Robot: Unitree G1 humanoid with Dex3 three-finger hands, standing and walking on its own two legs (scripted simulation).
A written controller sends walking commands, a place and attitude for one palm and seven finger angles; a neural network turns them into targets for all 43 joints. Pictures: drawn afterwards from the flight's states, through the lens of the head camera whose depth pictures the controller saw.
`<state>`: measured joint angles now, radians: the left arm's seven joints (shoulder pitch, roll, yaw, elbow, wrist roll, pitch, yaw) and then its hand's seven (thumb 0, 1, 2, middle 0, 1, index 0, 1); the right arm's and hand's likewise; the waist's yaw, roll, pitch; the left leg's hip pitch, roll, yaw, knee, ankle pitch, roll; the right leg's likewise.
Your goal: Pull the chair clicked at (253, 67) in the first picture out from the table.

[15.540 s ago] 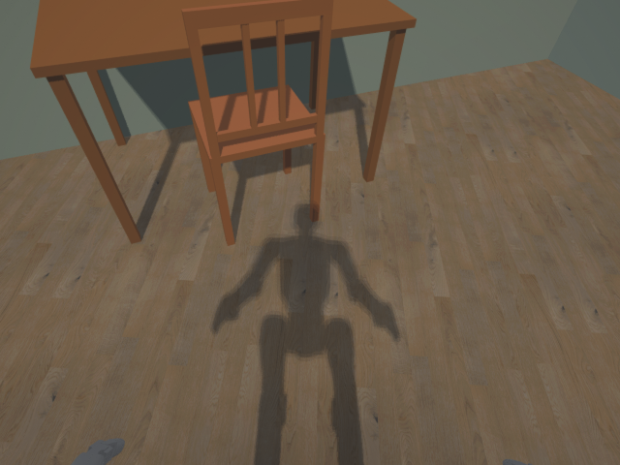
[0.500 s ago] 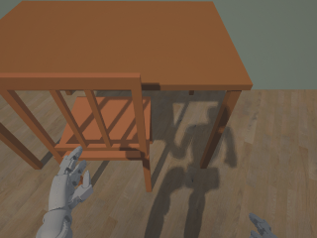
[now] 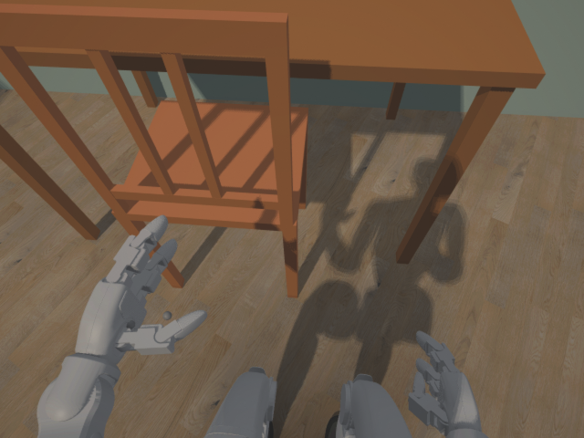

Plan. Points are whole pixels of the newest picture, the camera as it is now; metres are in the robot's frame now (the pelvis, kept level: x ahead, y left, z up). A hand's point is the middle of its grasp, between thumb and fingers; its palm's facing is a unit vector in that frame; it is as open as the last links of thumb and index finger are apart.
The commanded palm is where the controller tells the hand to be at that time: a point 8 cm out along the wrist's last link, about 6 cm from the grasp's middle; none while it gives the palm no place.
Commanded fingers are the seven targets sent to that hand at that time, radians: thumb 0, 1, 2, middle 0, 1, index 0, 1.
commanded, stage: raise the hand toward the chair's back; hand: left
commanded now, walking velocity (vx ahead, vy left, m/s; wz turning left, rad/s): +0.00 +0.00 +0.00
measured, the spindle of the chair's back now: (140, 134) +0.54 +0.31 +0.04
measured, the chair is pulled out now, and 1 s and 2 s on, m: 0.00 0.00 0.00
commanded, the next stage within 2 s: aim the fingers beside a spindle in 1.36 s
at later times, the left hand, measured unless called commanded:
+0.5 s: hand (131, 284) +0.27 +0.22 +0.08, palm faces +0.07 -0.99 -0.07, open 16.1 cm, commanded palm +0.25 +0.26 +0.08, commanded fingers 0.00 -0.50 0.30 -0.06 -0.08 -0.06 -0.08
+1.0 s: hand (140, 276) +0.29 +0.21 +0.07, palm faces -0.02 -1.00 -0.05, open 16.9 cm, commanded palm +0.26 +0.27 +0.09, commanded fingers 0.00 -0.50 0.30 -0.06 -0.08 -0.06 -0.08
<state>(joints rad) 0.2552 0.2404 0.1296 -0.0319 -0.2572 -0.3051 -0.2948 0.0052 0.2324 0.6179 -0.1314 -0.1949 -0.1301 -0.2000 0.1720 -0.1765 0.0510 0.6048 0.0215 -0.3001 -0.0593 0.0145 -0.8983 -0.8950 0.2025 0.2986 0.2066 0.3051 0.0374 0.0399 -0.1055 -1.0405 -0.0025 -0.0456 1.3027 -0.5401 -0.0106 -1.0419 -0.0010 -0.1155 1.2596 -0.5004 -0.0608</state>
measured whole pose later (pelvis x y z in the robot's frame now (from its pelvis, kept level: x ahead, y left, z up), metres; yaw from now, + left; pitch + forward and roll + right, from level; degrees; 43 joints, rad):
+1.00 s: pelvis +0.04 +0.01 +0.03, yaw -1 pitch +16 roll -2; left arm 0.28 0.27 0.22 0.03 -0.29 -0.28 -0.29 -0.01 -0.50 0.30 -0.06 -0.08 -0.06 -0.08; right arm 0.22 -0.25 0.01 0.58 0.01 -0.27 -0.07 0.01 -0.90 -0.90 0.20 0.30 0.20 0.30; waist 0.00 0.03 -0.12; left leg -0.90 0.00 -0.03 1.17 -0.55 0.01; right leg -0.90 0.01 -0.10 1.12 -0.50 -0.04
